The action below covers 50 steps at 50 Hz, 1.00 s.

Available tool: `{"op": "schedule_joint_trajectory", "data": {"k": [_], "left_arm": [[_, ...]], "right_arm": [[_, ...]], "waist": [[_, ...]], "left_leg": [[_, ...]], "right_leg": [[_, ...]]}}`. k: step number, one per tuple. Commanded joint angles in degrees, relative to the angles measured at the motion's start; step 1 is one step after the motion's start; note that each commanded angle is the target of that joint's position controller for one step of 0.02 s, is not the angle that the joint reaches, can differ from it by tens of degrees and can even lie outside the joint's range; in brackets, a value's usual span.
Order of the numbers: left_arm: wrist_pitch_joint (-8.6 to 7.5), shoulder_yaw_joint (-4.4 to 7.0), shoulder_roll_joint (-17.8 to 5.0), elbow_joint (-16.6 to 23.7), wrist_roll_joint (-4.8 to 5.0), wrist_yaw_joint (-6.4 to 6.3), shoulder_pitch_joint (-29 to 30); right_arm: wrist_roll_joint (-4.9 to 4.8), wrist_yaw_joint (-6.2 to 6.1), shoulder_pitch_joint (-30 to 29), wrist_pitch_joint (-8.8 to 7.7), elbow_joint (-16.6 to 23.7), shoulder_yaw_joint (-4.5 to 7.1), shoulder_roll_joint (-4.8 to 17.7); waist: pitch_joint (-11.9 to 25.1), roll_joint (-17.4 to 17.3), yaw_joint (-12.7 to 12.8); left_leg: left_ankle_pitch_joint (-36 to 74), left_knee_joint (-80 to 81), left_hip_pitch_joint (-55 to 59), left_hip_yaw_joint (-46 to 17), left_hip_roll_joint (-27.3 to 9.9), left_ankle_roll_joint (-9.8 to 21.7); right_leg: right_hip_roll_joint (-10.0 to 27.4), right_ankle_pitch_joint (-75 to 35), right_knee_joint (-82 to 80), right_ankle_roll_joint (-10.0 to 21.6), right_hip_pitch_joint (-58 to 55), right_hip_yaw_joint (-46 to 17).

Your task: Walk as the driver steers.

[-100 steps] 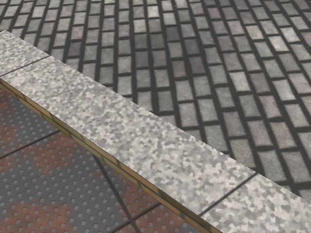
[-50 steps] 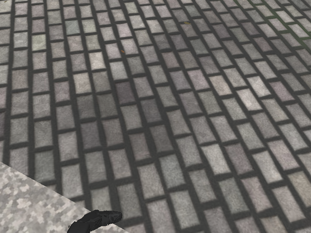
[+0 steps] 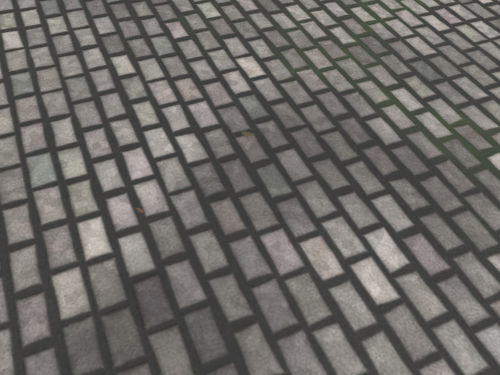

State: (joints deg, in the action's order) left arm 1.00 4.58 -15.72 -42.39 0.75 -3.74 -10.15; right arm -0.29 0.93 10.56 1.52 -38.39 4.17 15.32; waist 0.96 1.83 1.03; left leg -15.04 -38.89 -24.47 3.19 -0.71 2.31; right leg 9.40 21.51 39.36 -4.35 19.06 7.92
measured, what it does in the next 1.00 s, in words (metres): steps on the spot, turning left: right foot, then left foot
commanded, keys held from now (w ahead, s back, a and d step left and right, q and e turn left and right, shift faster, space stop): q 0.28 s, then no key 0.54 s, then w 0.18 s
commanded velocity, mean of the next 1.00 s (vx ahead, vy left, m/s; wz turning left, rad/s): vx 0.03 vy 0.00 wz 0.27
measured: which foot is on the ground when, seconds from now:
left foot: down 0.00-0.50, up 0.52-0.76, down 0.78-1.00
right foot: down 0.00-0.00, up 0.02-0.46, down 0.48-0.86, up 0.88-1.00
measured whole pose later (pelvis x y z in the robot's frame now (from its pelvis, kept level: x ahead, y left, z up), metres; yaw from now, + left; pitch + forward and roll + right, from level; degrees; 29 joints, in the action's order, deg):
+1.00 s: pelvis -0.02 +0.01 +0.03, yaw +16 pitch +2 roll -2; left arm -3.6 4.2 -14.6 -42.6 -3.5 0.5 -14.0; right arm 1.3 -1.0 19.4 -6.0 -39.1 2.4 10.6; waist 2.1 -0.5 -1.2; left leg -14.5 -24.3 -11.6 -2.5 -2.3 -0.1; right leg -1.1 25.6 55.6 1.8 25.1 -0.5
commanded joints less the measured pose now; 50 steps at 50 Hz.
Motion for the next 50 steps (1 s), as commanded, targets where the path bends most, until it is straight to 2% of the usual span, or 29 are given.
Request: {"op": "schedule_joint_trajectory", "data": {"k": [1, 2, 3, 5, 6, 7, 14, 20, 23, 24, 25, 26, 27, 28, 31, 34, 37, 38, 39, 40, 41, 42, 43, 44, 45, 46, 47, 48, 50], "left_arm": [[-0.61, 0.14, -1.55, 6.54, -2.22, -0.28, 2.56], [-1.03, 0.74, -3.71, 7.16, -1.39, -0.32, 6.50], [-1.33, 0.99, -4.42, 7.02, -0.47, -0.34, 7.20], [-1.21, 1.57, -5.10, 5.16, -1.25, -1.23, 5.45], [-0.95, 1.84, -5.45, 4.87, -1.46, -1.26, 4.26], [-0.93, 1.78, -4.98, 4.92, -1.18, -1.04, 3.08], [-1.26, 0.47, -2.43, 5.23, -0.79, -0.50, 4.51], [-2.00, 0.29, -3.05, 4.87, -0.41, 0.73, 4.03], [-2.80, 0.25, -2.29, 3.84, -0.61, 1.89, 0.66], [-2.90, 0.62, -3.89, 3.87, -1.49, 2.07, -0.24], [-2.73, 1.07, -7.05, 4.67, -2.81, 1.92, -0.90], [-2.69, 1.37, -7.67, 4.00, -3.36, 2.00, 0.51], [-2.91, 0.93, -5.50, 5.79, -3.13, 1.74, 3.29], [-2.83, 1.08, -5.57, 5.89, -2.44, 1.22, 3.56], [-2.41, 0.03, -3.86, 6.23, -0.97, 0.82, 5.76], [-1.40, -0.42, -2.75, 5.28, -1.04, 1.33, 4.42], [-0.80, -0.46, -3.78, 4.53, -0.41, 1.56, 2.32], [-1.07, -0.68, -3.24, 3.73, -0.14, 1.68, 0.23], [-1.83, -0.86, -2.93, 3.26, -0.56, 1.90, -1.29], [-2.83, -1.03, -2.22, 3.43, -1.52, 2.27, -3.67], [-3.14, -1.53, -1.05, 3.02, -2.22, 2.22, -1.59], [-3.05, -1.21, -2.34, 2.67, -2.25, 2.21, 0.51], [-3.79, -0.16, -4.08, 5.54, 0.07, 5.16, 2.49], [-3.94, 0.34, -4.65, 5.48, -1.04, 5.87, 3.18], [-4.08, 0.78, -4.91, 5.50, -3.64, 5.73, 3.18], [-4.78, 0.69, -4.19, 5.67, -5.13, 4.85, 5.10], [-5.95, 0.35, -2.16, 6.33, -4.77, 4.07, 5.44], [-6.82, 0.07, -1.06, 6.50, -4.64, 3.67, 3.84], [-6.20, -0.04, -0.27, 4.11, -4.82, 4.38, -3.36]], "right_arm": [[2.51, -0.79, 6.99, -0.77, 5.06, 4.05, 15.07], [3.15, -0.35, 9.83, -1.82, 5.09, 3.26, 13.01], [2.63, -0.64, 7.28, -2.55, 5.43, 2.97, 12.17], [0.15, -1.90, 0.80, -2.14, 6.62, 2.14, 9.17], [-0.11, -2.25, -1.14, -1.55, 7.19, 1.60, 7.92], [0.38, -2.39, -1.32, -1.41, 7.74, 1.63, 8.30], [0.11, -3.48, -0.40, -0.66, 8.69, 2.22, 8.25], [0.57, -2.59, -0.62, 0.09, 8.79, 1.69, 7.02], [-0.31, -2.56, -1.55, 0.65, 8.68, 1.14, 6.12], [-0.15, -2.60, -0.11, 0.53, 8.47, 0.90, 5.06], [0.80, -2.42, 1.57, 0.06, 8.85, 0.18, 2.61], [0.34, -2.22, -1.29, -0.77, 10.61, 0.86, 4.47], [0.92, -2.08, -3.12, -1.22, 9.95, 1.89, 7.84], [0.36, -1.88, -3.33, -1.16, 9.17, 2.50, 8.48], [0.32, -1.97, 0.31, 0.31, 6.32, 1.46, 3.56], [0.29, -1.73, -2.51, 0.07, 6.94, -0.67, -0.95], [-0.40, -1.56, -0.43, -0.12, 5.82, -0.16, 0.31], [0.06, -1.58, -0.12, -0.15, 5.60, -0.07, 0.95], [0.92, -1.87, -0.23, -0.29, 6.65, 0.28, 3.43], [1.48, -2.12, -0.88, -0.31, 6.94, 1.18, 7.89], [1.66, -1.49, -0.95, -0.57, 5.86, 0.42, 3.88], [1.85, -1.04, -0.59, -0.77, 6.05, -0.62, 0.43], [-0.15, 1.22, 5.96, -3.69, 4.90, 1.08, 5.12], [0.19, 1.35, 9.25, -5.29, 3.06, 2.94, 9.71], [1.32, 0.73, 10.25, -6.68, 3.05, 3.36, 10.44], [2.02, -0.93, 12.76, -8.14, 3.12, 2.35, 7.22], [2.39, -2.12, 9.50, -9.44, 3.56, 0.49, 2.81], [2.31, -2.60, 4.49, -9.87, 4.33, -0.76, 0.70], [0.98, -3.27, -3.34, -9.58, 5.84, -0.16, 3.52]], "waist": [[4.65, -24.15, -3.11], [11.22, -16.48, -6.48], [9.15, -12.29, -5.15], [7.05, -7.12, -2.18], [7.09, -5.94, -0.77], [7.05, -8.39, -0.01], [7.22, -8.83, -1.21], [6.14, -10.97, -2.87], [5.30, -9.75, -0.49], [5.24, -7.16, -0.73], [6.09, 3.12, -2.41], [2.52, 15.18, -2.69], [2.23, 11.39, -1.11], [2.14, 8.91, -0.70], [1.59, 4.35, -2.23], [2.68, 7.65, -0.32], [3.17, 8.14, -0.95], [2.29, 7.00, -1.03], [2.84, 3.94, -0.52], [4.08, -5.94, 2.54], [5.06, -10.84, 1.29], [3.44, -7.45, -0.44], [-5.10, -7.46, -2.61], [-6.34, -11.66, -3.64], [-7.60, -15.07, -4.64], [-6.69, -15.89, -7.14], [-4.67, -14.91, -4.97], [-2.58, -12.59, -1.91], [-1.78, -8.53, 2.05]], "left_leg": [[38.41, 16.81, 20.32, -34.78, -20.60, 16.13], [34.37, 18.53, 22.32, -37.56, -21.81, 20.21], [30.13, 17.57, 21.25, -32.54, -19.19, 17.70], [25.57, 15.92, 17.02, -25.68, -14.09, 11.75], [21.69, 17.19, 12.98, -23.25, -11.95, 10.14], [23.35, 17.26, 10.72, -23.03, -11.48, 10.75], [9.64, 18.53, 11.63, -25.62, -8.40, 9.94], [7.39, 18.14, 10.36, -28.95, -8.48, 10.47], [6.44, 15.98, 8.08, -27.95, -5.84, 7.86], [1.36, 13.90, 4.25, -26.17, -3.89, 5.31], [-9.92, 4.47, -1.82, -19.75, 1.57, 1.87], [-15.75, -1.06, -5.40, -9.86, 6.52, -1.40], [-16.86, -10.80, -4.77, -10.17, 4.29, -3.75], [-15.80, -17.14, -6.19, -9.55, 4.69, -5.04], [-12.27, -23.36, -4.67, -8.39, 2.76, -7.23], [-11.22, -7.86, 1.67, -4.19, 1.03, -7.01], [-1.88, 10.48, 9.27, -2.05, 1.73, -5.93], [4.15, 16.99, 13.02, -3.14, 1.56, -4.82], [11.60, 17.11, 17.94, -7.86, -1.67, -3.14], [18.62, 12.48, 19.17, -11.38, -5.77, -0.03], [7.69, 13.96, 12.21, -12.25, -5.85, 2.53], [-4.59, 16.45, 9.88, -11.87, -4.29, 2.48], [-30.01, 21.91, 3.94, -12.32, -3.47, 4.43], [-35.62, 26.10, 6.95, -18.60, -7.77, 6.87], [-36.58, 30.26, 10.64, -29.27, -16.73, 10.75], [-31.79, 33.31, 12.97, -36.81, -22.29, 13.48], [-27.76, 33.30, 13.39, -35.69, -21.53, 12.67], [-24.47, 32.94, 12.47, -30.86, -18.90, 11.09], [-17.34, 33.99, 6.89, -16.49, -10.43, 6.17]], "right_leg": [[-8.13, 18.74, 26.19, -1.57, 23.57, -1.18], [-8.47, 18.79, 33.95, -0.65, 24.58, -10.90], [-7.74, 14.52, 35.55, 0.29, 25.95, -12.40], [-6.11, 6.23, 32.79, 0.43, 25.17, -13.33], [-6.38, 3.60, 31.89, 0.66, 21.59, -12.84], [-7.53, 2.03, 31.71, 0.44, 19.40, -12.23], [-10.21, -2.08, 14.03, -0.24, 15.84, -13.19], [-10.06, 0.38, 2.98, 1.37, 6.78, -11.52], [-10.42, -8.82, -12.75, 4.09, -3.38, -9.68], [-6.54, -12.72, -14.82, 5.86, -8.64, -12.51], [3.65, -20.78, -17.11, 10.02, -13.69, -22.01], [10.45, -22.94, -21.21, 18.44, -6.87, -31.86], [10.90, -21.76, -22.18, 20.43, -5.26, -32.06], [9.21, -21.64, -21.52, 19.64, -5.97, -30.12], [4.11, -25.44, -19.46, 16.61, -4.98, -22.07], [0.00, -26.26, -17.19, 15.16, -6.75, -17.07], [0.62, -24.29, -14.62, 15.32, -7.66, -18.70], [0.07, -23.14, -14.56, 13.54, -5.81, -18.85], [-0.86, -19.65, -13.51, 10.41, -2.35, -18.39], [-5.23, -13.63, -11.73, 7.10, 0.52, -13.47], [-7.20, -7.91, -11.94, 4.15, -5.02, -10.03], [-8.15, -5.00, -10.67, 3.26, -5.86, -9.02], [-10.76, 12.19, -9.93, 4.58, 1.00, -6.25], [-12.53, 13.52, -4.25, 3.61, 6.41, -3.01], [-11.78, 8.98, 4.16, 3.74, 12.73, -3.98], [-9.08, 11.43, 15.94, 5.35, 17.35, -10.43], [-8.95, 9.20, 24.80, 6.90, 19.46, -13.27], [-8.69, 5.53, 27.12, 7.62, 18.10, -13.43], [-9.72, 1.75, 13.65, 6.27, 5.18, -5.69]]}}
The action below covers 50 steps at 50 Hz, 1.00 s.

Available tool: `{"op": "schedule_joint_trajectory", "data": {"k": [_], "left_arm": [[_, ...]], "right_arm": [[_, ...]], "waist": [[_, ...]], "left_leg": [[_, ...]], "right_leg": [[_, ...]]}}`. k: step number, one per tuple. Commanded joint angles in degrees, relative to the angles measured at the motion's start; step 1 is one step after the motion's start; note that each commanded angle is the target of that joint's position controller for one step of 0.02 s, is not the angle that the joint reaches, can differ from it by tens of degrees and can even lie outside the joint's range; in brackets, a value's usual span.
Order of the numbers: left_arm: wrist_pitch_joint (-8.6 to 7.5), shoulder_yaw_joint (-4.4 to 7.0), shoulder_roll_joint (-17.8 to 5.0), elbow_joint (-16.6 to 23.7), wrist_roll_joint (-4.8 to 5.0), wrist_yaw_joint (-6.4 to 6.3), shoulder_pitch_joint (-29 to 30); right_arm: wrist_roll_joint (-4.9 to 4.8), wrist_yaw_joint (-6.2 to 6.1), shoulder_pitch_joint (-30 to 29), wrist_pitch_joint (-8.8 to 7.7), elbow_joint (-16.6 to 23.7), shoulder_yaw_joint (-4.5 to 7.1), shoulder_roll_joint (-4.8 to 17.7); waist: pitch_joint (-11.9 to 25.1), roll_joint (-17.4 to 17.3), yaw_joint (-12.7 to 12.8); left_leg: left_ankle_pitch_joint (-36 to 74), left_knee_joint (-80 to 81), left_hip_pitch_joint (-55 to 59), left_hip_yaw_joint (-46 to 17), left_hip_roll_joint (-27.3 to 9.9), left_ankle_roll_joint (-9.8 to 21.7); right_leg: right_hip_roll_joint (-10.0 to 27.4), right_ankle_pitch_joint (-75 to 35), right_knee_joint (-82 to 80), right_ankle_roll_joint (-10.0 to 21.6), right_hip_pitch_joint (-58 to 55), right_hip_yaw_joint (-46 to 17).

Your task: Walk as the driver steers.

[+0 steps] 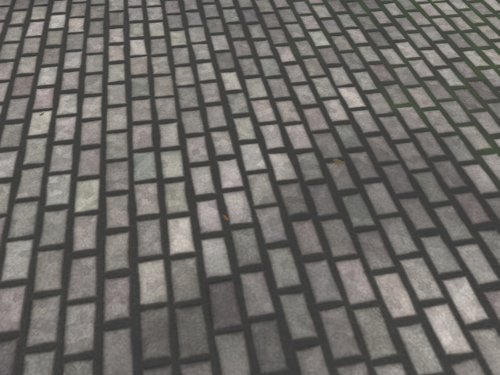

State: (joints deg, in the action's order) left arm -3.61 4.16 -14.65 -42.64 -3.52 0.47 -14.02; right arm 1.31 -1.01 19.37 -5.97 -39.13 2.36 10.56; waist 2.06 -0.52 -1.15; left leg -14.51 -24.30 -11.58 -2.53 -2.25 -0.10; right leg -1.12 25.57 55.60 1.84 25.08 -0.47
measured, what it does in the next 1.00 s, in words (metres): walks ahead: right foot, then left foot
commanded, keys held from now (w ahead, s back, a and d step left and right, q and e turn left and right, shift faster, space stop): w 1.00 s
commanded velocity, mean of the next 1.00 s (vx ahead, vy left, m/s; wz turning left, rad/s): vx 0.44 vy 0.00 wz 0.01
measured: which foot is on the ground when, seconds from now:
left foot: down 0.00-0.14, up 0.16-0.56, down 0.58-1.00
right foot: up 0.00-0.12, down 0.14-0.58, up 0.60-1.00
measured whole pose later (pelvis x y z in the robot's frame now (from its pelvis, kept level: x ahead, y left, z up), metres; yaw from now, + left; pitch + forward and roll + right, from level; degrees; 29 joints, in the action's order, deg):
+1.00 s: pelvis +0.43 +0.02 +0.00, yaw +0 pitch +1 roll +2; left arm -4.1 2.2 -15.0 -40.6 0.7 0.6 -5.3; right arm -0.7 0.7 20.6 -4.4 -47.4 2.8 15.2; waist -0.4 2.4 -4.6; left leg -12.7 -12.6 -1.3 2.4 4.4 2.8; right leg 7.0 -5.0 37.6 -1.0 39.0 -2.3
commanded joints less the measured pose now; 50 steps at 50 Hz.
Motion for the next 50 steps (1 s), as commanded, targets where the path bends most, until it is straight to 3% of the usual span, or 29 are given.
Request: {"op": "schedule_joint_trajectory", "data": {"k": [1, 3, 5, 6, 7, 8, 9, 10, 11, 13, 14, 16, 19, 24, 26, 27, 28, 29, 30, 31, 32, 33, 34, 35, 37, 39, 43, 46, 50], "left_arm": [[-1.19, 0.44, -0.97, 3.70, -0.17, 0.97, 0.15], [-1.67, 0.18, -0.78, 3.55, 1.10, 1.80, 0.59], [-3.30, -0.18, -1.00, 1.23, 2.03, 1.93, -3.20], [-4.40, -0.08, -1.64, 0.58, 1.82, 1.88, -4.45], [-3.33, 1.87, -7.44, 1.69, 7.19, 0.27, -7.31], [-2.41, 3.28, -15.91, 0.87, 6.77, -0.33, -14.45], [-2.26, 4.07, -16.96, -0.80, 5.33, 0.07, -17.50], [-2.44, 2.75, -12.05, -0.21, 4.65, 0.33, -15.65], [-2.40, 1.65, -8.45, 0.13, 4.36, 0.38, -12.86], [-2.11, 0.24, -6.03, 0.83, 4.12, 0.20, -8.65], [-1.93, -0.27, -4.89, 0.79, 3.89, -0.17, -8.21], [-1.58, -0.40, -5.12, 0.31, 3.62, -0.83, -8.19], [-1.21, -0.03, -7.61, -0.50, 3.84, -1.44, -8.57], [-1.04, 0.74, -10.06, -2.82, 5.44, -1.10, -11.45], [-0.53, 1.27, -11.45, -3.12, 5.14, -1.22, -10.90], [-0.09, 1.53, -12.21, -3.20, 4.94, -1.32, -10.44], [0.41, 1.30, -11.65, -3.01, 4.68, -1.49, -9.98], [0.56, 0.45, -9.57, -1.80, 3.83, -1.76, -10.24], [-0.35, -2.18, -0.57, -0.13, 3.91, -1.41, -18.00], [-1.79, -1.36, -5.36, -1.02, 5.11, -0.95, -15.06], [-2.43, -0.26, -8.86, 1.07, 6.60, -0.55, -8.56], [-2.84, -0.58, -8.71, 2.25, 6.17, -0.66, -4.52], [-2.81, -0.48, -7.93, 2.49, 4.86, -0.89, -2.07], [-2.30, -0.25, -7.48, 2.31, 4.67, -0.81, -4.27], [-0.95, -0.41, -6.08, 1.37, 4.60, -0.91, -6.50], [0.06, -0.61, -5.34, 2.04, 4.33, -1.31, -4.64], [-0.26, -0.69, -5.26, 4.02, 3.52, -1.20, 3.79], [-1.10, -1.20, -3.88, 5.32, 3.83, -0.52, 9.79], [-1.73, -1.38, -3.68, 7.54, 4.53, 0.97, 16.12]], "right_arm": [[-0.65, -1.72, -11.56, -1.40, 6.36, 2.43, 10.72], [0.20, -1.70, -6.61, -0.30, 5.44, 2.72, 11.37], [-0.01, -0.38, -5.79, 1.45, 4.42, 3.14, 12.99], [1.14, 0.41, -3.57, 2.26, 3.01, 2.71, 11.58], [-4.07, 0.98, -3.54, 3.21, 3.03, 1.75, 6.85], [-2.63, 1.40, -4.45, 2.52, 5.69, -0.16, 1.05], [-4.29, 1.19, -4.84, 1.65, 7.14, 0.63, 3.92], [-4.88, 1.13, -7.93, 1.36, 6.96, 1.66, 8.03], [-4.66, 1.49, -10.79, 1.33, 7.20, 1.94, 9.00], [-3.07, 2.00, -12.35, 1.27, 7.32, 2.05, 8.87], [-2.83, 2.31, -12.74, 1.18, 7.40, 1.91, 8.16], [-2.38, 2.61, -13.83, 1.14, 7.29, 1.35, 6.77], [-2.20, 3.36, -18.93, 0.84, 8.00, 0.25, 4.93], [-3.08, 4.43, -23.32, 0.92, 9.01, 1.03, 7.49], [-2.77, 4.40, -20.52, 0.89, 8.42, 2.06, 9.60], [-2.63, 4.07, -15.76, 1.06, 7.20, 2.87, 10.90], [-2.60, 3.48, -6.82, 1.42, 4.57, 4.03, 12.76], [-2.10, 2.52, 3.32, 1.86, 2.60, 4.92, 15.48], [-0.86, 2.69, 6.48, 1.51, 1.35, 5.48, 20.71], [-1.41, 2.74, 6.07, 1.37, 1.33, 4.19, 15.31], [-1.70, 2.52, 1.56, 1.37, 1.27, 3.34, 12.80], [-1.72, 2.45, -2.03, 1.40, 1.49, 2.89, 11.76], [-1.20, 2.74, -4.88, 1.19, 1.27, 2.58, 10.91], [-0.43, 2.79, -6.52, 0.72, 1.33, 2.31, 10.23], [-0.95, 2.89, -7.39, -0.14, 0.51, 2.25, 9.80], [-1.14, 2.76, -7.19, -0.71, -0.94, 2.54, 11.34], [-1.53, 1.85, -3.72, -0.34, -2.96, 2.69, 12.51], [-1.97, 1.41, -0.66, 0.31, -4.28, 2.76, 13.83], [-2.25, 1.30, 3.24, 1.60, -6.42, 2.90, 14.69]], "waist": [[-2.90, -7.39, 3.31], [-2.27, -6.87, 0.73], [-2.73, -2.83, 2.15], [-1.96, -2.03, 2.24], [1.12, -8.22, 4.40], [5.64, 8.84, 4.24], [2.39, 12.53, 5.60], [-2.93, 5.26, 5.83], [-6.18, 4.78, 5.47], [-8.69, 5.07, 3.89], [-8.54, 5.32, 3.41], [-8.03, 4.51, 3.47], [-8.48, 4.87, 4.91], [-9.55, 5.64, 5.06], [-6.25, 6.54, 2.62], [-2.57, 7.36, -0.20], [3.04, 6.87, -4.86], [10.61, 3.33, -8.64], [19.78, -14.36, -3.51], [21.68, -14.04, -5.49], [10.73, -10.25, -5.01], [5.94, -3.94, -3.32], [1.66, -0.43, -1.42], [1.60, -3.02, 1.27], [0.75, -3.58, 2.92], [-2.04, -3.08, 3.52], [-4.67, -1.26, 0.92], [-5.16, -1.34, -1.79], [-6.31, -1.61, -4.37]], "left_leg": [[-13.81, 18.34, -7.07, -7.60, -6.66, 7.68], [-12.29, 14.01, -0.63, -8.76, -8.37, 9.08], [-15.39, 8.10, 0.30, -11.00, -9.75, 12.42], [-15.34, 4.23, -4.20, -11.49, -9.08, 12.97], [-1.03, -7.24, -9.43, -5.40, -3.64, 7.67], [-15.57, -27.59, -22.16, 1.36, 2.63, 2.91], [-20.47, -38.62, -36.67, -0.14, 3.60, 1.06], [-16.72, -45.72, -42.53, -2.56, -0.25, 1.44], [-11.02, -47.38, -45.42, -2.21, -1.78, 2.08], [-2.52, -44.59, -43.99, -1.58, -4.27, 1.49], [-0.07, -42.53, -41.22, -0.84, -4.78, 0.88], [4.58, -36.61, -38.56, 1.37, -4.29, -0.37], [13.57, -20.83, -29.66, 3.86, -2.22, -0.86], [15.81, -8.39, -23.71, 3.72, -0.35, 2.36], [12.84, -6.80, -18.46, 4.71, 1.74, 4.44], [11.54, -6.37, -12.09, 6.04, 3.49, 5.78], [11.80, -5.48, 0.11, 7.50, 5.02, 7.30], [10.81, -8.81, 19.10, -1.30, -3.04, 10.07], [-6.62, -1.25, 36.21, -31.83, -18.47, 19.43], [-16.58, 8.47, 34.61, -44.21, -19.24, 19.41], [-15.78, 9.11, 26.91, -35.01, -17.83, 16.56], [-9.49, 9.52, 18.08, -27.32, -15.84, 14.78], [-2.91, 10.98, 9.59, -21.66, -13.05, 13.56], [0.85, 12.32, 4.95, -18.58, -11.93, 13.67], [4.14, 15.26, 0.19, -14.65, -10.45, 14.88], [3.69, 17.89, -3.65, -11.76, -10.46, 15.67], [9.48, 18.65, -0.87, -6.19, -8.51, 14.26], [11.57, 18.24, 2.00, -3.09, -7.64, 12.53], [11.82, 15.29, 9.02, -3.19, -9.96, 12.23]], "right_leg": [[-0.05, -2.22, -5.93, -1.68, -5.59, 4.69], [0.84, -3.44, -17.70, -2.48, -5.95, 3.57], [0.18, -14.78, -35.09, -0.57, -11.71, 4.85], [0.63, -17.23, -35.81, 0.58, -19.61, 3.57], [6.78, -16.65, -36.01, 1.76, -26.71, -4.92], [18.41, -33.17, -34.00, 5.97, -37.38, -20.15], [25.25, -18.48, -39.15, 15.97, -37.27, -34.43], [24.23, -6.02, -41.03, 16.60, -34.98, -33.76], [21.57, -1.68, -42.67, 14.67, -32.69, -29.17], [17.94, -6.55, -46.02, 12.43, -27.64, -21.51], [16.44, -10.61, -47.37, 11.54, -25.33, -18.03], [13.93, -18.91, -48.10, 10.43, -23.76, -11.51], [11.15, -25.38, -48.68, 8.92, -19.24, -4.54], [15.19, -29.55, -47.92, 8.07, -25.03, -3.83], [15.71, -45.68, -42.03, 6.78, -29.16, -3.04], [14.97, -55.45, -35.61, 6.11, -30.11, -1.98], [12.54, -60.57, -24.73, 4.61, -27.06, 0.17], [10.42, -46.47, -8.24, 2.75, -13.62, 0.70], [-1.25, -3.85, 14.58, -1.11, 7.19, -0.77], [-1.23, 5.19, 22.83, -0.73, 13.34, -8.47], [2.14, 1.43, 24.59, -0.17, 18.60, -7.04], [5.26, -3.82, 22.02, 0.43, 16.98, -5.39], [7.17, -7.10, 18.49, 0.61, 14.75, -4.52], [9.02, -9.76, 16.58, 0.59, 11.26, -5.40], [9.88, -10.80, 13.95, -0.36, 8.54, -4.95], [10.64, -13.27, 10.20, -1.71, 10.60, -4.52], [10.50, -25.81, -2.97, -3.17, 15.65, -3.46], [8.58, -32.36, -14.03, -3.09, 13.78, -1.39], [6.94, -30.93, -21.53, -2.47, 14.52, -0.67]]}}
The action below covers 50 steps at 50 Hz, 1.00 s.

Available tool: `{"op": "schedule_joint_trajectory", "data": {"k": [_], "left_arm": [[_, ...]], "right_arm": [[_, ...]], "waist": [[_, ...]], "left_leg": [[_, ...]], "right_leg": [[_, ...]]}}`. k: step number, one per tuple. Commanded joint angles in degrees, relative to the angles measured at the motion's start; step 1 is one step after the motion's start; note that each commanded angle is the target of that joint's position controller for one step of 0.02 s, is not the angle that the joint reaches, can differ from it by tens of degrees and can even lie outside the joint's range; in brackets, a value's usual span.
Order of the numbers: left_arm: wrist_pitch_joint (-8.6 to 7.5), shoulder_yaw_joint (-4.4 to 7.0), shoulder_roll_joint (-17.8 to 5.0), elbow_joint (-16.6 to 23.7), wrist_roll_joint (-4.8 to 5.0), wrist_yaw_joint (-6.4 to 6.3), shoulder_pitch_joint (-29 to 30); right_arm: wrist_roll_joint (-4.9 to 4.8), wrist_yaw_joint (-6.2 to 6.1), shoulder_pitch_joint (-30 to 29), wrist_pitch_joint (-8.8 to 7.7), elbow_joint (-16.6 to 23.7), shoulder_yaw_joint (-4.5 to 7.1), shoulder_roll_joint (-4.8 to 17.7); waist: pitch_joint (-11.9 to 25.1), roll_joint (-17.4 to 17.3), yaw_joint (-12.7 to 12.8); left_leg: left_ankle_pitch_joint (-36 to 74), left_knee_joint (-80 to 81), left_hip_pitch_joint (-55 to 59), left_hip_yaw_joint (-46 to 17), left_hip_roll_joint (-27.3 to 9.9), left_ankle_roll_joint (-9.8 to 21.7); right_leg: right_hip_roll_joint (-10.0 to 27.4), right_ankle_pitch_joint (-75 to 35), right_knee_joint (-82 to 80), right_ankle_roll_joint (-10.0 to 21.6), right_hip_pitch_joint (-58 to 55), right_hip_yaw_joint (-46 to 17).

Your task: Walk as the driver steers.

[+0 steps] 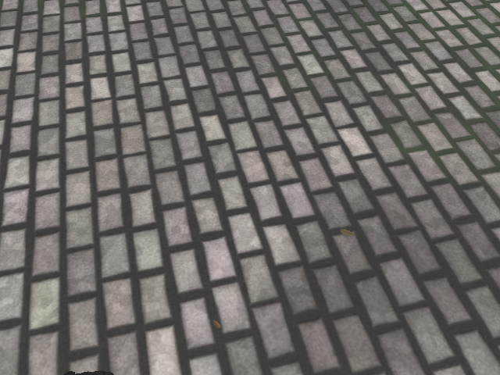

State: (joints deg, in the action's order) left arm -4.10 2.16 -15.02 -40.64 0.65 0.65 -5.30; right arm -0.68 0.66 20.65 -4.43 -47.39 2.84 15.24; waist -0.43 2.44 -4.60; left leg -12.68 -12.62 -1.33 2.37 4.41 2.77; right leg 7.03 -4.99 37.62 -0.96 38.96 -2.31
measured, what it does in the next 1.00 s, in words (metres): walks ahead: right foot, then left foot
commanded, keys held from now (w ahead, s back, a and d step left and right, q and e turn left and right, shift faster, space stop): w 0.46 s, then w+e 0.54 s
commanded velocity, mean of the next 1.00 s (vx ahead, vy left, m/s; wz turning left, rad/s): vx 0.50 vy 0.00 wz -0.20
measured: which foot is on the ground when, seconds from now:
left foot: down 0.00-0.16, up 0.18-0.64, down 0.66-1.00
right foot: up 0.00-0.12, down 0.14-0.66, up 0.68-1.00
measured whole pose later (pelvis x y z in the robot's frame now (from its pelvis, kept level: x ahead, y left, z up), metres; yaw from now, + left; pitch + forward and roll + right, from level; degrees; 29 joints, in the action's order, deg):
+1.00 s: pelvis +0.54 -0.02 +0.00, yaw -14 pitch +1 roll +3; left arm -1.3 4.4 -17.0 -41.9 1.4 0.5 -9.9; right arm 0.6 0.0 16.8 -5.3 -51.2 4.1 15.4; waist -1.6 2.4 -3.6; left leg -12.5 -14.1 -2.2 11.0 1.0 0.8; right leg 7.1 3.9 50.4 0.2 39.7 -3.0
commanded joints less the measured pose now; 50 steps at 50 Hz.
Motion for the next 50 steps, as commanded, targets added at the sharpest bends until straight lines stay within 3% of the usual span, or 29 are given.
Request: {"op": "schedule_joint_trajectory", "data": {"k": [1, 3, 5, 6, 7, 8, 9, 10, 11, 12, 14, 17, 20, 23, 26, 28, 31, 32, 33, 34, 35, 36, 37, 38, 39, 40, 43, 46, 50], "left_arm": [[-1.38, 0.62, -3.46, 6.12, 0.43, 1.21, 8.36], [-1.66, 0.86, -4.42, 6.78, 0.46, 1.90, 8.44], [-1.89, 1.61, -6.19, 5.93, 0.24, 1.95, 3.97], [-1.92, 2.69, -7.95, 3.99, 0.03, 1.64, -2.94], [-1.85, 4.02, -11.24, 1.52, -0.34, 1.04, -13.03], [-1.61, 5.38, -17.25, 0.63, -1.49, 0.70, -19.78], [-1.31, 4.64, -14.03, -0.13, -0.50, 0.80, -22.34], [-1.16, 3.43, -10.70, 0.17, -0.21, 0.69, -19.03], [-0.92, 2.89, -9.36, 0.88, -0.19, 0.54, -14.77], [-0.90, 2.30, -7.66, 1.08, -0.66, 0.78, -11.15], [-1.65, 1.93, -6.24, 1.23, -1.10, 1.03, -7.91], [-2.47, 2.34, -7.47, -0.26, -0.84, 0.81, -8.43], [-2.09, 2.70, -8.55, -2.00, -0.58, 0.09, -10.75], [-1.65, 2.79, -9.43, -3.45, 0.00, -0.36, -13.31], [-0.88, 2.99, -10.08, -5.61, 0.58, -0.52, -17.31], [-0.16, 3.24, -10.50, -6.35, 0.80, -0.85, -18.05], [0.67, 3.81, -11.56, -6.67, 0.83, -1.39, -17.08], [0.91, 3.76, -11.58, -6.54, 0.83, -1.45, -15.97], [0.94, 3.06, -9.72, -6.27, 0.36, -1.43, -15.98], [0.86, 1.57, -5.68, -4.31, -1.07, -1.45, -15.95], [-0.16, 0.34, -0.79, -3.51, 0.51, -1.24, -23.74], [-0.59, 1.88, -7.51, -4.64, 1.81, -1.28, -20.68], [-0.65, 2.77, -9.89, -3.19, 2.29, -1.29, -15.64], [-0.46, 2.77, -9.04, -2.78, 1.84, -1.53, -13.38], [-0.04, 3.00, -8.21, -2.46, 1.11, -1.57, -12.34], [0.56, 3.04, -7.00, -2.29, 1.12, -1.34, -13.47], [2.35, 2.86, -4.65, -1.34, 1.26, -1.22, -12.70], [2.76, 2.65, -4.05, 0.52, 0.71, -0.89, -9.35], [2.21, 1.94, -2.97, 2.92, 0.63, 0.76, -2.20]], "right_arm": [[-0.34, -0.44, 2.44, 0.43, 1.44, 2.48, 10.11], [-0.54, -0.66, 2.52, 1.06, 0.85, 2.71, 10.54], [-0.60, -0.90, 0.97, 1.53, 0.83, 3.00, 11.52], [-0.57, -0.93, 0.05, 1.75, 0.84, 2.81, 11.20], [0.10, -1.06, -0.02, 1.71, 1.54, 1.87, 8.98], [0.47, -0.74, 5.54, 0.61, 3.35, 0.05, 3.39], [0.23, -0.49, 5.15, -0.69, 2.50, -0.20, 3.63], [-1.37, -0.11, 0.27, -1.39, 3.68, 1.22, 8.75], [-1.67, -0.03, -4.15, -1.67, 5.06, 1.13, 8.93], [-0.48, -0.23, -6.58, -1.47, 5.35, 1.12, 8.18], [-0.08, -0.34, -3.86, -0.20, 4.54, 1.30, 6.89], [0.27, -0.78, -4.16, 1.08, 4.23, 1.02, 5.01], [0.63, -0.64, -10.50, 0.64, 5.82, 0.55, 4.10], [0.34, 0.01, -16.42, 0.09, 7.04, 0.05, 2.84], [0.08, 0.71, -22.29, -0.48, 9.05, -0.01, 3.00], [-0.07, 1.41, -24.37, -1.07, 10.02, 0.14, 3.74], [-0.01, 1.82, -21.51, -1.91, 9.41, 0.92, 5.99], [0.09, 1.60, -16.81, -2.14, 8.10, 1.65, 7.19], [0.48, 1.04, -8.42, -2.29, 5.78, 3.02, 10.04], [1.35, 0.34, 1.93, -2.11, 4.54, 4.14, 14.45], [1.41, 0.57, 3.10, -1.45, 3.47, 4.54, 16.43], [0.85, 0.49, 1.39, -1.28, 4.37, 3.03, 10.21], [0.50, 0.19, -1.94, -1.27, 4.57, 2.24, 7.62], [0.73, 0.17, -5.52, -1.33, 4.63, 1.82, 6.59], [0.98, 0.23, -7.99, -1.42, 4.39, 1.48, 5.08], [1.55, 0.18, -9.15, -1.78, 4.04, 1.47, 4.95], [1.33, -0.04, -10.88, -2.57, 2.76, 2.02, 5.53], [1.40, -0.58, -9.85, -2.45, 1.34, 2.68, 7.36], [1.02, -1.16, -8.45, -1.64, 0.37, 3.20, 9.41]], "waist": [[-3.98, -4.85, -1.07], [-3.64, -5.89, -0.28], [-0.95, -7.31, 2.67], [3.40, -6.81, 6.47], [11.07, -5.00, 10.59], [20.25, 6.90, 10.00], [24.49, 12.58, 11.05], [16.53, 7.70, 11.28], [10.15, 4.09, 9.84], [5.13, -0.13, 8.04], [3.07, 3.04, 4.42], [1.36, 1.36, 3.13], [-0.43, 0.46, 4.86], [-1.51, 0.47, 7.14], [-3.18, 0.26, 9.08], [-3.84, 0.71, 8.97], [-2.00, 2.32, 6.31], [0.53, 2.41, 3.40], [6.71, 1.40, -0.25], [16.78, -6.10, -3.77], [23.05, -22.37, 0.36], [18.32, -15.33, -1.62], [10.84, -11.92, -1.43], [7.08, -7.88, 0.31], [3.72, -7.23, 1.71], [2.83, -9.27, 3.40], [0.07, -7.49, 4.99], [-1.42, -5.94, 4.51], [-3.10, -4.83, 1.99]], "left_leg": [[10.47, 2.48, 0.69, -8.43, -17.41, 9.14], [13.32, -0.12, 3.80, -9.23, -18.86, 8.36], [25.23, -5.45, 4.98, -8.72, -18.54, 6.97], [34.05, -13.63, 3.76, -6.49, -16.12, 5.61], [31.07, -26.68, -3.80, -4.00, -13.14, 3.55], [10.13, -49.93, -28.17, -0.54, -4.82, -1.17], [-19.74, -59.86, -38.57, -7.81, -0.83, -1.81], [-17.25, -64.24, -44.26, -9.78, -4.50, -1.03], [-11.96, -62.57, -44.59, -7.36, -7.63, -0.50], [-7.57, -58.65, -42.56, -6.35, -9.75, -0.39], [-3.14, -53.94, -35.48, -6.90, -12.20, -1.21], [1.49, -49.07, -35.87, -6.09, -12.39, -2.81], [10.24, -37.53, -37.86, -5.61, -12.55, -3.85], [17.99, -26.76, -35.72, -3.86, -10.65, -3.42], [18.33, -20.82, -35.20, -3.96, -9.09, -3.28], [15.97, -17.69, -35.33, -4.85, -8.43, -2.62], [10.37, -14.81, -28.40, -4.53, -6.90, -1.12], [9.49, -12.89, -20.94, -3.08, -5.58, -0.02], [10.58, -13.87, -7.32, -3.59, -6.81, 1.92], [10.99, -16.15, 10.35, -15.49, -18.44, 5.47], [-2.54, -9.28, 25.21, -39.64, -28.84, 13.10], [-10.21, -5.79, 21.20, -39.60, -27.18, 11.27], [-9.24, -4.70, 14.25, -30.66, -25.66, 8.91], [-3.71, -3.09, 7.05, -25.04, -23.65, 7.91], [-0.03, -0.99, 1.44, -20.34, -21.79, 7.56], [3.42, 0.62, -2.58, -16.87, -21.12, 7.41], [10.02, 4.31, -6.97, -8.83, -20.35, 8.07], [14.39, 5.47, -6.07, -2.80, -19.98, 8.26], [15.41, 5.75, -4.09, 3.89, -19.21, 7.02]], "right_leg": [[-1.55, 1.31, -4.92, 0.87, 0.95, 1.11], [-2.40, 5.89, -7.31, 2.46, -0.33, 1.16], [-4.65, 9.93, -9.20, 4.39, -7.91, 2.99], [-6.61, 9.22, -11.00, 5.98, -17.86, 4.91], [-3.19, 7.30, -8.63, 8.61, -34.25, 1.72], [12.00, 13.38, -8.82, 17.23, -58.94, -22.66], [16.08, 20.62, -17.94, 20.10, -63.27, -39.81], [14.22, 25.38, -19.36, 17.26, -57.78, -33.39], [12.23, 22.76, -20.42, 15.57, -49.13, -25.55], [9.57, 18.12, -22.72, 14.43, -40.65, -20.01], [6.96, 11.88, -26.36, 14.48, -31.51, -14.65], [5.72, 5.43, -29.39, 15.23, -28.28, -8.67], [4.50, 1.27, -30.14, 14.36, -29.80, -4.37], [3.21, 2.40, -30.44, 12.59, -31.09, -1.28], [4.61, 4.64, -28.81, 12.73, -34.21, -3.50], [6.11, 4.42, -26.43, 12.44, -37.24, -5.43], [7.19, 0.23, -21.47, 10.99, -39.16, -8.15], [5.57, -6.08, -16.39, 9.94, -38.17, -7.25], [2.10, -7.73, -6.24, 8.16, -33.76, -5.07], [-2.87, 7.98, 12.38, 5.65, -22.14, -1.76], [-10.16, 38.70, 29.11, 2.82, -1.82, -1.37], [-6.92, 37.95, 35.47, 2.82, 3.60, -6.48], [-4.63, 32.45, 36.13, 3.08, 5.90, -5.36], [-2.30, 27.74, 34.76, 2.73, 3.80, -4.27], [-0.88, 24.58, 32.32, 2.51, 2.31, -4.29], [0.57, 22.44, 31.21, 2.33, -1.02, -4.62], [1.48, 19.73, 28.14, 1.47, -1.30, -3.84], [1.58, 12.74, 20.51, 0.66, 1.19, -3.57], [0.58, 3.85, 7.57, 1.50, -1.02, 0.51]]}}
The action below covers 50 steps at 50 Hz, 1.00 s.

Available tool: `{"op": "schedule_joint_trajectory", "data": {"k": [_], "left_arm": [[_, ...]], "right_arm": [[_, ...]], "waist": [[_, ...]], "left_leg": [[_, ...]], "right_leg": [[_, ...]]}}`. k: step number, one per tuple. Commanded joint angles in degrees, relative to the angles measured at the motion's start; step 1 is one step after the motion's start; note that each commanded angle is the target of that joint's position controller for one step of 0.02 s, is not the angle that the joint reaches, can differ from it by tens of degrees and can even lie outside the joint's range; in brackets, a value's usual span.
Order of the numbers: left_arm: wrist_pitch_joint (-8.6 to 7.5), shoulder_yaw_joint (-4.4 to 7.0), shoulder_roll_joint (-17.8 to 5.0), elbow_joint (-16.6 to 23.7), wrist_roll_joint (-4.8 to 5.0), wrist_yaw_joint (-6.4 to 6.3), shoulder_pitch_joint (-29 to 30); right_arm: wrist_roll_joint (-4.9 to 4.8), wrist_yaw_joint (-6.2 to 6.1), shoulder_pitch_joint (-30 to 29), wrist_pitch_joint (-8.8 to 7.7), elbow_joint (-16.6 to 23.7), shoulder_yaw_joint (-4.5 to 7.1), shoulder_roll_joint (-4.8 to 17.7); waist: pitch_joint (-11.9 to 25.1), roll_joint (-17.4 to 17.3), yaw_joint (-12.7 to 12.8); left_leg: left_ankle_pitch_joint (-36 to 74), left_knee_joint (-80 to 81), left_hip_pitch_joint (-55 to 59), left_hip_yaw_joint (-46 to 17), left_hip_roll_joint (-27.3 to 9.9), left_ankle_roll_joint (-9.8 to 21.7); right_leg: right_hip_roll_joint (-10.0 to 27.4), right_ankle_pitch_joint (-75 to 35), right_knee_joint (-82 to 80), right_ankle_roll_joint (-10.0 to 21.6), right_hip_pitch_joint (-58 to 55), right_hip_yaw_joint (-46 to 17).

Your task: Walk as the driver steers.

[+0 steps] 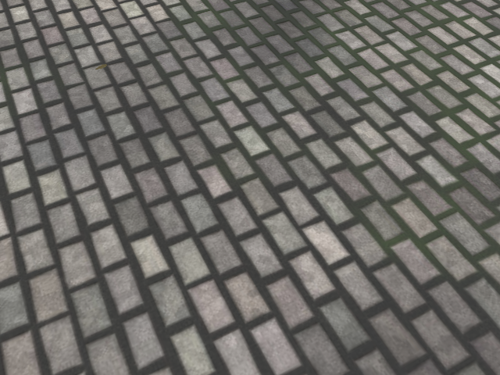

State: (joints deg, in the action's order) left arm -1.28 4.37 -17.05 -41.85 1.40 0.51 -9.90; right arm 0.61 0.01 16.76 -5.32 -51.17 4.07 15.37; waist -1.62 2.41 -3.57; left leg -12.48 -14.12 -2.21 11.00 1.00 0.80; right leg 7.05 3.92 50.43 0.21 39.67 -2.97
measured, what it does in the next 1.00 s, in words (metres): walks ahead: right foot, then left foot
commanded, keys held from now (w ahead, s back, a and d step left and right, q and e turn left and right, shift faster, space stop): w+e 0.10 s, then no key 0.90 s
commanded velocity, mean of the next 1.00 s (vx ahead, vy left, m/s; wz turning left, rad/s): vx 0.17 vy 0.00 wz -0.18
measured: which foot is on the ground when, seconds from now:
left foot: down 0.00-0.20, up 0.22-0.60, down 0.62-1.00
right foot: up 0.00-0.16, down 0.18-1.00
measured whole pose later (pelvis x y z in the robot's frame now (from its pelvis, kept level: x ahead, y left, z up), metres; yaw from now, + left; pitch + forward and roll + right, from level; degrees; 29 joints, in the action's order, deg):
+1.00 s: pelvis +0.26 -0.05 -0.01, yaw -10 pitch -1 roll +0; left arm 0.7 2.4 -14.0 -55.0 -0.3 -1.1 -9.1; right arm 0.2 -1.6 6.3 -0.4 -58.5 2.1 13.6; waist -2.3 -0.2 -0.1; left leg -13.8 -27.5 -12.4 -0.2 -1.5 -1.2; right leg -1.7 15.9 26.6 1.4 9.4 0.3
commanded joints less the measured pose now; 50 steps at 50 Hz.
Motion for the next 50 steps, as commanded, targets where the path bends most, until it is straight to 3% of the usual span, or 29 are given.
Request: {"op": "schedule_joint_trajectory", "data": {"k": [1, 4, 5, 6, 7, 8, 9, 10, 11, 12, 13, 14, 15, 16, 19, 23, 26, 29, 30, 31, 32, 33, 34, 35, 39, 50], "left_arm": [[-0.61, -0.36, -0.90, 4.88, -0.15, 1.24, 4.19], [-0.39, -0.30, -1.52, 7.22, -0.12, 2.10, 7.99], [-0.30, -0.10, -2.00, 7.82, -0.18, 2.34, 8.30], [-0.26, 0.26, -2.61, 8.19, -0.55, 2.45, 7.76], [-0.21, 0.93, -3.73, 7.98, -1.04, 2.44, 5.20], [-0.31, 2.13, -5.61, 6.29, -1.25, 2.33, -1.72], [-0.29, 3.77, -8.69, 3.96, -1.34, 1.54, -9.95], [0.09, 4.62, -13.97, 3.05, -1.50, 0.00, -14.27], [-0.50, 3.97, -16.32, 6.05, -2.44, 0.30, -10.13], [-0.62, 2.57, -10.84, 6.47, -2.08, 1.00, -9.96], [-1.01, 1.86, -8.85, 5.50, -1.69, 1.22, -7.60], [-1.34, 1.42, -7.21, 4.99, -1.02, 1.22, -4.81], [-1.36, 0.88, -5.58, 4.79, -1.08, 1.10, -2.06], [-1.55, 0.90, -6.34, 4.90, -2.12, 0.89, -0.67], [-2.34, 0.67, -5.41, 3.86, -2.57, 0.54, 1.91], [-1.71, 0.31, -5.10, 1.74, -2.51, -0.54, 2.66], [-1.04, -0.06, -4.87, -0.12, -2.85, -0.76, 2.54], [-0.52, -0.78, -3.56, -1.89, -2.36, -0.61, 2.87], [-0.37, -1.16, -2.78, -2.46, -1.90, -0.58, 2.89], [-0.46, -1.60, -1.63, -3.30, -2.04, -0.55, 0.90], [-0.69, -1.66, -1.37, -3.82, -2.98, -0.47, -2.37], [-0.63, -1.50, -1.02, -4.56, -2.72, -0.53, -5.24], [-0.21, -1.59, -1.97, -4.61, -2.80, -0.80, -1.75], [0.29, -1.20, -3.16, -4.49, -2.35, -1.09, 0.61], [1.31, -1.13, -2.71, -5.81, -2.26, -1.48, 1.18], [1.45, -0.97, -2.55, -11.68, -1.71, -1.92, 0.96]], "right_arm": [[-0.50, -0.58, -3.67, -0.46, 3.80, 2.12, 9.73], [-1.49, -0.59, -1.58, 0.68, 2.65, 2.66, 11.11], [-1.80, -0.59, -1.48, 1.11, 2.44, 2.86, 11.65], [-2.06, -0.68, -2.03, 1.56, 2.38, 3.01, 12.31], [-2.40, -0.87, -2.44, 2.02, 2.42, 3.22, 13.13], [-2.68, -1.02, -3.36, 2.53, 2.49, 3.17, 13.30], [-2.49, -1.10, -3.02, 2.52, 2.52, 2.53, 11.90], [0.76, -0.77, -1.01, 2.03, 4.31, 0.61, 6.19], [0.14, 0.07, 5.09, 0.85, 4.90, -0.98, 3.81], [-1.95, 0.42, 0.64, 0.52, 3.10, 0.68, 10.28], [-3.12, 0.42, -3.09, 0.51, 4.39, 0.59, 9.71], [-2.19, -0.29, -4.41, 0.70, 3.89, 0.32, 8.31], [-1.08, -1.09, -6.53, 1.47, 3.88, 0.41, 8.10], [-1.37, -1.33, -3.57, 2.49, 3.31, 0.50, 7.94], [-0.89, -1.98, -0.68, 3.88, 1.64, 0.56, 6.69], [-0.43, -2.12, -5.11, 4.61, 2.21, -0.18, 4.67], [-0.75, -2.01, -8.11, 5.21, 2.47, 0.07, 5.67], [-0.35, -1.76, -8.57, 5.04, 2.26, 0.17, 5.62], [0.20, -1.59, -7.63, 4.73, 1.80, 0.02, 5.26], [0.87, -1.55, -7.39, 4.43, 1.62, 0.10, 6.46], [0.87, -1.78, -7.77, 4.33, 1.90, 0.57, 9.60], [0.02, -1.76, -9.92, 4.61, 1.10, 0.93, 10.46], [-0.36, -1.34, -10.77, 4.69, 0.99, 0.44, 6.97], [-0.05, -1.18, -10.85, 4.56, 0.77, -0.14, 5.17], [-0.20, -1.19, -9.76, 3.65, -1.71, -0.28, 5.71], [-0.46, -1.90, -10.95, 4.62, -5.74, -0.62, 5.43]], "waist": [[-2.45, -4.56, 0.27], [-3.76, -4.80, -0.51], [-3.69, -5.09, -0.10], [-3.29, -5.58, 0.98], [-1.07, -6.75, 2.84], [2.81, -6.56, 6.98], [7.55, -4.60, 11.11], [13.58, 8.61, 9.66], [25.57, 15.41, 5.01], [26.85, 2.53, 9.07], [18.41, 2.30, 8.02], [12.80, -2.07, 6.22], [9.14, -2.78, 5.00], [9.11, 1.63, 2.65], [9.34, 0.84, 0.38], [9.56, 1.80, 1.63], [7.52, 2.99, 3.02], [5.37, 3.09, 2.64], [5.07, 2.19, 1.55], [5.01, 0.19, 1.92], [5.52, -4.79, 4.74], [5.36, -10.82, 7.57], [4.27, -10.07, 5.28], [3.44, -7.64, 4.19], [3.96, -6.36, 3.61], [3.36, -2.59, 3.21]], "left_leg": [[15.30, 7.04, -1.74, -3.78, -16.12, 8.72], [17.34, 4.96, 4.03, -2.01, -17.83, 7.45], [21.01, 3.19, 5.73, -1.32, -18.28, 6.92], [31.75, -0.52, 6.20, -0.55, -18.18, 6.36], [43.95, -6.18, 6.67, 0.01, -17.75, 5.71], [50.67, -15.71, 5.69, 0.94, -16.08, 4.38], [46.19, -27.94, -0.39, 2.17, -13.09, 1.77], [4.93, -47.27, -17.39, 2.04, -8.24, -1.56], [-27.62, -65.15, -31.64, -7.94, 0.78, -4.07], [-24.34, -67.20, -32.07, -15.49, -2.48, -3.60], [-20.72, -64.38, -35.16, -14.00, -4.72, -2.77], [-16.99, -59.68, -34.75, -13.61, -6.96, -2.70], [-13.92, -56.24, -32.01, -13.17, -7.94, -2.33], [-11.98, -55.97, -26.66, -13.99, -8.32, -2.95], [-8.16, -48.34, -22.59, -13.32, -7.28, -4.31], [-0.72, -33.93, -20.07, -13.72, -7.37, -4.76], [1.56, -26.87, -17.27, -13.58, -6.61, -4.45], [1.11, -18.41, -13.55, -12.90, -5.59, -3.10], [6.05, -12.15, -9.90, -12.39, -5.17, -2.29], [13.73, -8.97, -6.45, -14.66, -7.07, -1.43], [22.35, -10.00, -3.50, -17.74, -10.68, 0.11], [15.12, -10.71, -6.25, -17.82, -10.78, 2.22], [6.98, -9.24, -10.70, -17.25, -8.96, 1.73], [5.30, -8.53, -11.74, -16.27, -7.80, 0.63], [11.71, -10.12, -8.94, -14.57, -6.33, -0.40], [13.45, -10.55, -6.59, -13.39, -4.91, 0.23]], "right_leg": [[0.26, -5.25, -7.42, 0.70, -1.64, 2.07], [-0.51, -2.30, -11.90, 2.36, -0.80, 3.77], [-1.26, 0.10, -12.80, 3.20, -1.45, 4.70], [-3.00, 3.05, -13.94, 4.16, -4.20, 6.00], [-5.59, 5.76, -14.43, 5.15, -8.95, 7.86], [-8.47, 3.67, -17.73, 6.55, -17.82, 9.09], [-10.03, -5.95, -21.90, 8.25, -31.58, 8.10], [2.58, -29.42, -18.36, 11.80, -49.09, -7.93], [17.33, -32.73, -24.16, 24.90, -60.81, -35.58], [15.23, -34.30, -26.10, 22.41, -57.69, -29.15], [12.71, -35.27, -25.79, 19.87, -51.38, -19.70], [9.43, -32.19, -26.93, 16.88, -43.67, -14.81], [6.91, -30.15, -29.72, 14.71, -37.10, -11.72], [7.65, -33.58, -31.07, 15.98, -31.19, -10.11], [4.76, -34.51, -32.72, 15.44, -26.77, -4.49], [3.71, -26.39, -33.79, 13.69, -26.75, -2.34], [3.77, -12.04, -35.52, 13.11, -25.55, -3.79], [3.42, -2.91, -33.67, 11.77, -25.24, -5.59], [1.96, 0.42, -32.12, 9.87, -24.57, -5.21], [-0.18, 3.33, -30.42, 7.16, -23.74, -4.84], [-3.81, 8.31, -27.51, 4.82, -22.03, -2.99], [-6.84, 11.40, -28.54, 3.22, -22.80, -0.07], [-7.00, 10.14, -27.96, 2.33, -26.47, 0.93], [-6.66, 9.17, -27.49, 2.51, -26.69, 0.68], [-5.57, 2.03, -27.40, 3.11, -28.19, -0.29], [-5.35, -2.30, -27.48, 2.23, -29.90, 0.28]]}}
